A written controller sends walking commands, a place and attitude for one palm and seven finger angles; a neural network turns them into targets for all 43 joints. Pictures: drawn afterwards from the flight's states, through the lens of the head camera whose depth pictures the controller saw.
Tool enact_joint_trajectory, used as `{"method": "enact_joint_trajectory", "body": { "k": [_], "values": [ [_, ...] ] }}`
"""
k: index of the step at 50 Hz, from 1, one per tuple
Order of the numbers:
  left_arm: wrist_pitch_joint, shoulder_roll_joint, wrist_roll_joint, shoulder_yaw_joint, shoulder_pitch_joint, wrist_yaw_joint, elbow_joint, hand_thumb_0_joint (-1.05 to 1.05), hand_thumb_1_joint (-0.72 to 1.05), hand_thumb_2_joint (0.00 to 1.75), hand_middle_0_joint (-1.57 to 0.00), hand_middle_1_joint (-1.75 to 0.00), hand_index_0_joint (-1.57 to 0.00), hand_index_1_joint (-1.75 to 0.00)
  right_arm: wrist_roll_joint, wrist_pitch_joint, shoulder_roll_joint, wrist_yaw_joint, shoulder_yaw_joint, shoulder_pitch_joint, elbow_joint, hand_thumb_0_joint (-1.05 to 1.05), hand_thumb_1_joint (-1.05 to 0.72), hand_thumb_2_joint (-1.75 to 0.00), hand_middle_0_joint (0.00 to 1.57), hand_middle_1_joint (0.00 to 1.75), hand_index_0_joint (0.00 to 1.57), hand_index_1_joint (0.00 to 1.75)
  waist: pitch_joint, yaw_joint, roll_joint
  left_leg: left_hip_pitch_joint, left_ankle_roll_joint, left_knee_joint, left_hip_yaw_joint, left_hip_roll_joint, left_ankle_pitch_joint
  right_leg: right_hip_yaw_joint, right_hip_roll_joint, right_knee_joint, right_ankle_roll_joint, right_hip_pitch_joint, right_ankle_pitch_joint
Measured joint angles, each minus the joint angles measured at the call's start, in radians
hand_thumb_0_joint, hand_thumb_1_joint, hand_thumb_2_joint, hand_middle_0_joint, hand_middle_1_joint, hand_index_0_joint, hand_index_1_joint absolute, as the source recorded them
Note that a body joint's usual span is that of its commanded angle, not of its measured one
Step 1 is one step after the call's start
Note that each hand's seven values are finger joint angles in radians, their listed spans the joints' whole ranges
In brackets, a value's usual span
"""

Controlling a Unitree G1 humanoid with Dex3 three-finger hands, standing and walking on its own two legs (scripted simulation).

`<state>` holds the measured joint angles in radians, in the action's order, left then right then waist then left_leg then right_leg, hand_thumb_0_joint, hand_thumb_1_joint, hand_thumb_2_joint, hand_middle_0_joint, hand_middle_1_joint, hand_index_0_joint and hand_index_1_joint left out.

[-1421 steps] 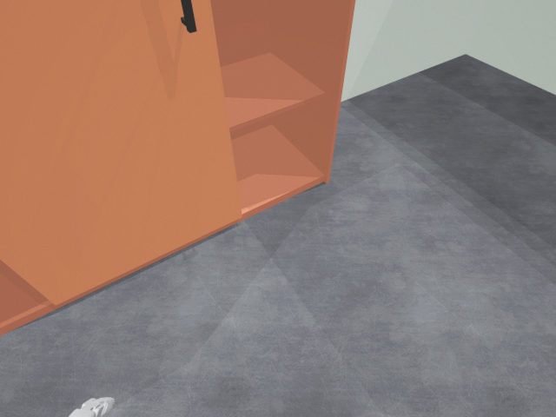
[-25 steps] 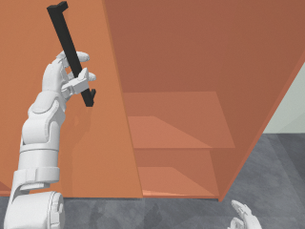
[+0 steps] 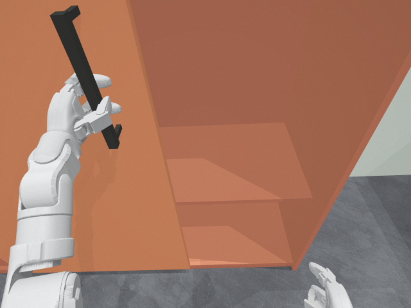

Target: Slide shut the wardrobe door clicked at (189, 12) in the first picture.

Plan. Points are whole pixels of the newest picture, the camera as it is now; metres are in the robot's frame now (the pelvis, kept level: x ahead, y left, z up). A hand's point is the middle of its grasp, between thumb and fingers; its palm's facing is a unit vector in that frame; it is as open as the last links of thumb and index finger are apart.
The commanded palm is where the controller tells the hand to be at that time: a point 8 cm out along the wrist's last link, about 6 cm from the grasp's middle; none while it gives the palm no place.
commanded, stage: grip the handle and tug to test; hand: left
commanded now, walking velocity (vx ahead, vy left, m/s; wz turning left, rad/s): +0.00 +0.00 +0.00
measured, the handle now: (96, 87) +0.43 +0.21 +0.25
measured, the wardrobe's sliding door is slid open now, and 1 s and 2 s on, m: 0.48 0.48 0.46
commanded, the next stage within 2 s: tug the door sideways, standing still in 0.14 s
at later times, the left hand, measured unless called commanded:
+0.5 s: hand (106, 115) +0.38 +0.18 +0.23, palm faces +0.13 -0.99 -0.04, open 5.7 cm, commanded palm +0.35 +0.21 +0.23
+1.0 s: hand (110, 116) +0.38 +0.18 +0.23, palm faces +0.18 -0.98 -0.07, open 5.9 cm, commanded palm +0.35 +0.17 +0.23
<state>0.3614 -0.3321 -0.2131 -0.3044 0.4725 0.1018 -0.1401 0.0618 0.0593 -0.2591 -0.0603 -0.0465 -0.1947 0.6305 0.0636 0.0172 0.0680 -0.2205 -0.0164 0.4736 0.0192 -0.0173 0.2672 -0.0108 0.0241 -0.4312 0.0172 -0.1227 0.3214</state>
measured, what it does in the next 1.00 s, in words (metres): stands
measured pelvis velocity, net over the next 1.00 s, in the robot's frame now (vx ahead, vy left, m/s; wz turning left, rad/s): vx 0.01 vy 0.02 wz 0.08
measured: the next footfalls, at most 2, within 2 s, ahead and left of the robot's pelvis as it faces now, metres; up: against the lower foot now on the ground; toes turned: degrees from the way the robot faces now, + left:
right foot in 1.92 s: +0.14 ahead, -0.22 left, +0.00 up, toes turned +6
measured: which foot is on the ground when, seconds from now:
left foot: down 0.00-1.00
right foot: down 0.00-1.00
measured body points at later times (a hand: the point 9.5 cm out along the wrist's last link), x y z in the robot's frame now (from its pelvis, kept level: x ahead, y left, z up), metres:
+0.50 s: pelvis +0.02 +0.00 +0.00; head +0.02 -0.02 +0.45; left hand +0.36 +0.24 +0.23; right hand +0.23 -0.22 -0.09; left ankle -0.01 +0.13 -0.74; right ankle -0.06 -0.13 -0.74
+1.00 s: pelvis +0.01 +0.02 +0.00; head +0.01 -0.01 +0.45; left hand +0.36 +0.23 +0.23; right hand +0.21 -0.17 -0.10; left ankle -0.01 +0.13 -0.74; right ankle -0.06 -0.13 -0.73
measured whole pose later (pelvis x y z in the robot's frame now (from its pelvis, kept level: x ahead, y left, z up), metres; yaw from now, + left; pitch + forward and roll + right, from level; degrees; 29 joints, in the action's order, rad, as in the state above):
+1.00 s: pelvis +0.01 +0.02 +0.00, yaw +5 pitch +1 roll -1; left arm 0.38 -0.17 -0.12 -0.12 0.56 -0.05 -0.09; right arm 0.04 0.07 -0.22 -0.02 -0.05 -0.16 0.68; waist 0.03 -0.06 0.07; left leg -0.23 0.00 0.50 0.09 0.03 0.28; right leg -0.07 0.05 -0.45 0.01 -0.10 0.32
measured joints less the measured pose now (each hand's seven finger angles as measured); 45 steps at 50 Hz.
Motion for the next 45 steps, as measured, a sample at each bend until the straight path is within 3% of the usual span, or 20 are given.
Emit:
{"method": "enact_joint_trajectory", "body": {
  "k": [10,16,23,34,45],
  "values": [
    [0.04,-0.003,-0.029,-0.035,-0.127,0.013,0.173,0.0,0.79,0.8,-0.37,-1.39,-0.22,-1.35,0.002,-0.004,0.0,0.011,0.001,0.011,-0.029,0.01,-0.9,-0.9,0.2,0.3,0.2,0.3,0.022,0.006,0.003,0.005,0.002,-0.006,-0.019,-0.004,0.021,0.011,-0.001,-0.001,0.0,-0.007,0.009],
    [0.069,0.012,-0.031,-0.017,-0.14,0.014,0.23,0.0,0.78,0.81,-0.38,-1.38,-0.23,-1.35,0.002,-0.002,-0.009,0.006,0.007,0.017,-0.02,0.01,-0.91,-0.9,0.2,0.3,0.2,0.3,0.023,-0.016,0.004,0.009,0.003,-0.002,-0.012,-0.004,0.035,-0.011,0.002,-0.007,-0.003,-0.001,0.012],
    [0.093,0.066,0.0,0.046,-0.056,-0.029,0.195,0.01,0.76,0.84,-0.41,-1.39,-0.3,-1.38,-0.001,-0.007,-0.014,-0.002,0.011,0.043,0.02,0.01,-0.91,-0.9,0.2,0.3,0.2,0.3,0.01,-0.055,0.004,0.007,0.004,0.008,0.02,0.006,0.036,-0.045,0.009,-0.01,-0.004,0.013,0.013],
    [0.071,0.125,0.062,0.106,0.008,-0.103,0.136,0.0,0.79,0.85,-0.37,-1.4,-0.25,-1.39,-0.01,-0.002,0.022,0.009,-0.004,0.068,0.014,0.01,-0.91,-0.9,0.2,0.3,0.2,0.3,-0.005,-0.069,0.004,0.008,0.009,0.016,0.041,0.022,0.028,-0.058,0.02,-0.021,-0.006,0.023,0.015],
    [0.033,0.156,0.09,0.172,0.074,-0.145,0.077,0.0,0.81,0.84,-0.35,-1.4,-0.2,-1.39,-0.017,0.003,0.036,0.028,-0.006,0.049,0.035,0.01,-0.91,-0.9,0.2,0.3,0.2,0.3,-0.03,-0.079,0.003,-0.008,0.017,0.031,0.063,0.04,0.018,-0.059,0.029,-0.024,-0.005,0.023,0.011]
  ]
}}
